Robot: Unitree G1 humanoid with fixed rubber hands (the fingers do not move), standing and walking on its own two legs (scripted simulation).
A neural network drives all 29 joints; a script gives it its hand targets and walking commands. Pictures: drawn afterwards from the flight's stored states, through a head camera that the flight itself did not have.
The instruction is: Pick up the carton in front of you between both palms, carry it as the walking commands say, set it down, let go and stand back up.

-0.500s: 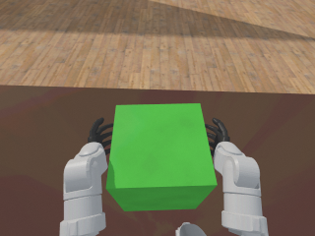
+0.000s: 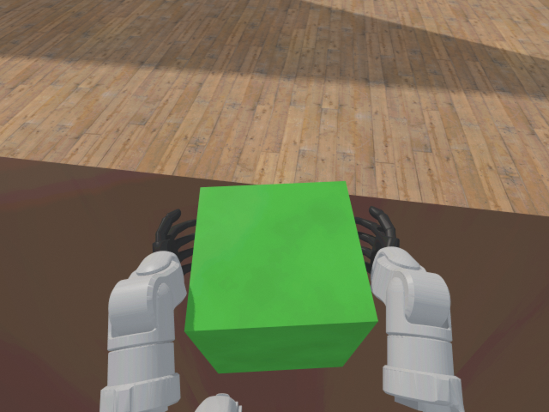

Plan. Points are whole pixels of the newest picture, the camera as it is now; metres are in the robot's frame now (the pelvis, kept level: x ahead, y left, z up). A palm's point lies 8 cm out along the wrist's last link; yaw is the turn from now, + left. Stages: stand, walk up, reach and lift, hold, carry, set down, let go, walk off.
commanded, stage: carry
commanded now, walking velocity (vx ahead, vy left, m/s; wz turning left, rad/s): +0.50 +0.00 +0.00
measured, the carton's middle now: (277, 284) +0.31 +0.01 +0.00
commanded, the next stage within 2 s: none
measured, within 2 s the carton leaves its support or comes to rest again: neither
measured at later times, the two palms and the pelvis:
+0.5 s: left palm (211, 141) +0.63 +0.16 +0.03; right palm (354, 153) +0.60 -0.14 +0.03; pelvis +0.30 +0.04 -0.05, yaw -2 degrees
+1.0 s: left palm (237, 89) +0.90 +0.14 -0.01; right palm (346, 88) +0.91 -0.16 -0.01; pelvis +0.59 -0.02 -0.09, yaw +0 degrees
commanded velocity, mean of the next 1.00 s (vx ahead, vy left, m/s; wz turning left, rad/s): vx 0.50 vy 0.00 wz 0.00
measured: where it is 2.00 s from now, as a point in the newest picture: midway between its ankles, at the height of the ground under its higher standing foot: (284, 224)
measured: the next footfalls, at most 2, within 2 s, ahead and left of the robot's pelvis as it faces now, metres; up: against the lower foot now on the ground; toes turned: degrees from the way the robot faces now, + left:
left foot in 0.30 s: +0.35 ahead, +0.08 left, -0.04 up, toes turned +2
right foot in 0.82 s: +0.66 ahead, -0.06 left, -0.09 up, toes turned -4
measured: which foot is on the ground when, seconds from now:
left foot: up 0.00-0.28, down 0.30-0.84, up 0.86-1.00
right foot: down 0.00-0.32, up 0.34-0.80, down 0.82-1.00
